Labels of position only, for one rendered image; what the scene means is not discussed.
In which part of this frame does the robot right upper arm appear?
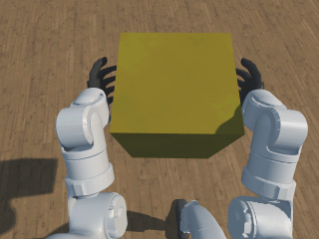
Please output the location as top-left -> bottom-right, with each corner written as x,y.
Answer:
227,195 -> 293,239

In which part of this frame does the right robot foot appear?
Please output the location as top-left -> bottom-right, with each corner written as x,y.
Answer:
175,198 -> 189,239

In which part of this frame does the carton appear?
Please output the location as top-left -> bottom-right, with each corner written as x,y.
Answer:
110,32 -> 245,159

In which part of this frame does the right robot forearm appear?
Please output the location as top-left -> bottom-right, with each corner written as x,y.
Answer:
240,89 -> 308,233

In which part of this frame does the robot right hand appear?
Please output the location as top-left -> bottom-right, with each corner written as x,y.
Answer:
235,58 -> 264,107

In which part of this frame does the left robot forearm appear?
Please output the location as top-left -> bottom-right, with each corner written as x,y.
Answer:
55,88 -> 115,229

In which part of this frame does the robot right shin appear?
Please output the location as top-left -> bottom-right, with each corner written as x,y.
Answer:
179,200 -> 199,234

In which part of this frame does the robot left hand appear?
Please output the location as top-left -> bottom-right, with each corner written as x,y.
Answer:
87,57 -> 117,104

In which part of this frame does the robot left upper arm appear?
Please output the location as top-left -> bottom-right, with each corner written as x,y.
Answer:
45,192 -> 128,239

